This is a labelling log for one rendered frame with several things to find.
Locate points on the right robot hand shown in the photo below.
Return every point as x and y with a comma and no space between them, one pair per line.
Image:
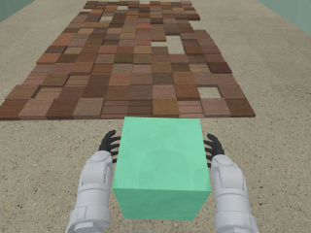
216,148

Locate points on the carton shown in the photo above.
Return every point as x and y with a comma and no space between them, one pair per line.
161,170

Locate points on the robot right forearm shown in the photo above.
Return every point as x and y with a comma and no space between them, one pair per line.
233,208

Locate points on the robot left forearm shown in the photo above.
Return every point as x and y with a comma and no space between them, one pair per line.
92,213

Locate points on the left robot hand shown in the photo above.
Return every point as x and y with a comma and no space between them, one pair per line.
106,144

